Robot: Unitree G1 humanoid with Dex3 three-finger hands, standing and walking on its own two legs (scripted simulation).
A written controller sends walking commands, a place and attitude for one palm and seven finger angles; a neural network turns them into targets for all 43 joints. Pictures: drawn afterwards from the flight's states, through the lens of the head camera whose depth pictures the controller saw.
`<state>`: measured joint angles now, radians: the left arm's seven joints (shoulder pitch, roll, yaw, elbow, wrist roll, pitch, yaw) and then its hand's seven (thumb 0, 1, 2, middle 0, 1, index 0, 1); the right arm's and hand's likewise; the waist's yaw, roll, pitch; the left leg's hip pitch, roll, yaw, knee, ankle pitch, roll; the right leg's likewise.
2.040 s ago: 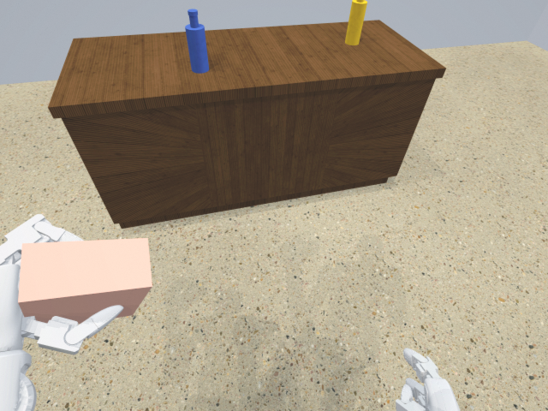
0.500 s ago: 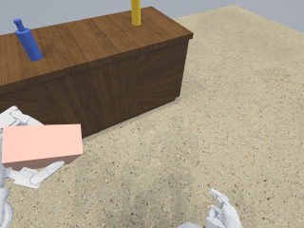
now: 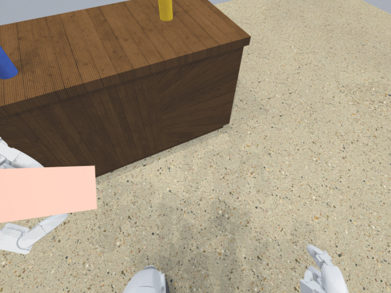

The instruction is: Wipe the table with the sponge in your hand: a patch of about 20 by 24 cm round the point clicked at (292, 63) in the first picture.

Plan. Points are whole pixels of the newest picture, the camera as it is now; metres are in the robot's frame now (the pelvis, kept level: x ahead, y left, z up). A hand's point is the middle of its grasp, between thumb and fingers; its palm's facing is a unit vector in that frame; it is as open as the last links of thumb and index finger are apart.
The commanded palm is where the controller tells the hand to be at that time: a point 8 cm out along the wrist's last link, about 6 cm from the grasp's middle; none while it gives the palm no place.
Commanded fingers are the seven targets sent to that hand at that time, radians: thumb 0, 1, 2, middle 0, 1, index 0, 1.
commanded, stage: walk to a spot facing it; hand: left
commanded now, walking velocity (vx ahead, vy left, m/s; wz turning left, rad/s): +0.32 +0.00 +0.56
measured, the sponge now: (52, 194) +0.23 +0.20 +0.17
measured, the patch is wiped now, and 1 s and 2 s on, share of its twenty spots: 0.00 0.00 0.00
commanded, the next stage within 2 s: turn to face it in 0.80 s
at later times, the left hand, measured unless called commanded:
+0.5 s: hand (39, 161) +0.27 +0.24 +0.18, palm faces +0.62 -0.62 -0.48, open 9.5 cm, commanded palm +0.22 +0.26 +0.18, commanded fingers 0.00 0.10 1.30 -1.20 -1.60 -1.20 -1.60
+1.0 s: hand (29, 156) +0.28 +0.26 +0.18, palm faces +0.69 -0.55 -0.47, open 9.5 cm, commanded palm +0.21 +0.26 +0.18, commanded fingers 0.00 0.10 1.30 -1.20 -1.60 -1.20 -1.60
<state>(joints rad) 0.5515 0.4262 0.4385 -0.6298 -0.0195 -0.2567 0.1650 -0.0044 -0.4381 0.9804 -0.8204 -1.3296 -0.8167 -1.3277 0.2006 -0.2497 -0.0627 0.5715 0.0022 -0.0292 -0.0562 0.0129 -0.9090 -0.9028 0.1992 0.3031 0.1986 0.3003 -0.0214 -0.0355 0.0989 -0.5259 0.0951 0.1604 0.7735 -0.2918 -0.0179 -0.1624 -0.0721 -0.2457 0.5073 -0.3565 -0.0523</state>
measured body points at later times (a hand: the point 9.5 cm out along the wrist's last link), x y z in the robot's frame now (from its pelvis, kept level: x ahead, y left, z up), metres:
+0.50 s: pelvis +0.13 -0.05 -0.01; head +0.16 -0.06 +0.43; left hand +0.24 +0.27 +0.20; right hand +0.33 -0.20 -0.12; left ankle +0.12 +0.11 -0.73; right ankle +0.17 -0.17 -0.74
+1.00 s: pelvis +0.19 -0.06 +0.00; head +0.23 -0.02 +0.44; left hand +0.24 +0.28 +0.21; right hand +0.45 -0.17 -0.08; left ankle +0.18 +0.06 -0.74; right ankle +0.26 -0.17 -0.67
